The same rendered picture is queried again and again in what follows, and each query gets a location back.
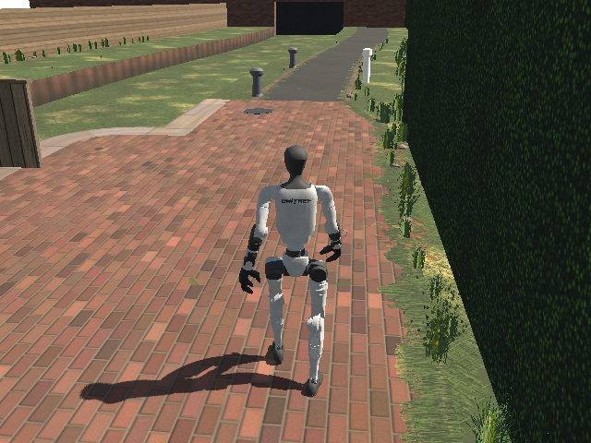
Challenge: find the left robot forearm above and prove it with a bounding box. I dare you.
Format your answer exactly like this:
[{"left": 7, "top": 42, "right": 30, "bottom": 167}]
[{"left": 242, "top": 224, "right": 262, "bottom": 270}]

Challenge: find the left robot hand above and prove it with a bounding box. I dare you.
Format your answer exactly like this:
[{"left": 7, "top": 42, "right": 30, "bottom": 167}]
[{"left": 239, "top": 268, "right": 260, "bottom": 294}]

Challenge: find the right robot hand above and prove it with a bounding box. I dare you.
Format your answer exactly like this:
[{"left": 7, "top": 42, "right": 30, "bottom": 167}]
[{"left": 320, "top": 244, "right": 342, "bottom": 262}]

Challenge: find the right robot forearm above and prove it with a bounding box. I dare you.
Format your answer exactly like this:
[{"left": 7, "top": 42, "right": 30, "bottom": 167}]
[{"left": 329, "top": 221, "right": 342, "bottom": 249}]

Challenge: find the right robot upper arm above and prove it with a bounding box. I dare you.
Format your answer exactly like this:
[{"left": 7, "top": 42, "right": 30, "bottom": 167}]
[{"left": 315, "top": 186, "right": 339, "bottom": 234}]

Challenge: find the robot left foot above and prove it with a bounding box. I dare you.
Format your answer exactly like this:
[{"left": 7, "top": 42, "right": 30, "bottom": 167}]
[{"left": 271, "top": 341, "right": 284, "bottom": 362}]

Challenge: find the right robot thigh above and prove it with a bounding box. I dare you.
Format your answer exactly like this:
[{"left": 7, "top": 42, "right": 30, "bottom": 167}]
[{"left": 307, "top": 259, "right": 328, "bottom": 334}]

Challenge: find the left robot upper arm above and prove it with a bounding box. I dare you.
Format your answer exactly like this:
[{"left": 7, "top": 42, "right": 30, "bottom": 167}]
[{"left": 253, "top": 186, "right": 277, "bottom": 238}]

